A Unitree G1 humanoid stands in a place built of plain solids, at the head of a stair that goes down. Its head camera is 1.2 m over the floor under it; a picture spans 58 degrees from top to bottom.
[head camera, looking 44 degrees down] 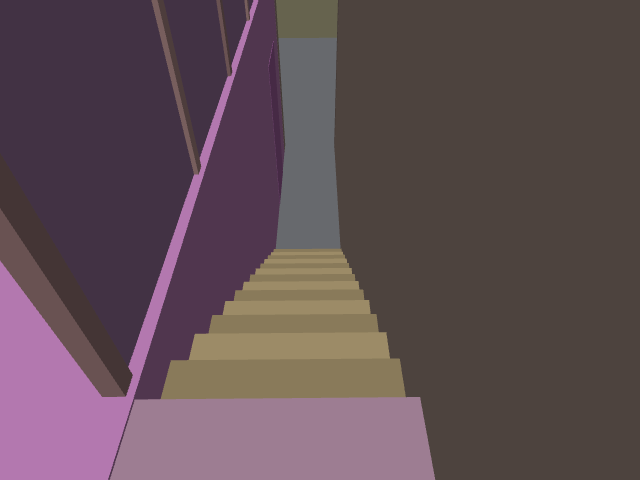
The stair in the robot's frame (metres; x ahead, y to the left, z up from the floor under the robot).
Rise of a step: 0.20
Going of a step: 0.24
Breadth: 0.83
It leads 1 degrees to the left of straight ahead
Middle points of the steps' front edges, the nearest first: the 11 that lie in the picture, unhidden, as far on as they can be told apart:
0.59 0.12 0.00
0.83 0.12 -0.19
1.07 0.13 -0.39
1.31 0.13 -0.59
1.55 0.13 -0.78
1.79 0.13 -0.98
2.04 0.14 -1.18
2.28 0.14 -1.37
2.52 0.14 -1.57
2.76 0.14 -1.77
3.00 0.14 -1.96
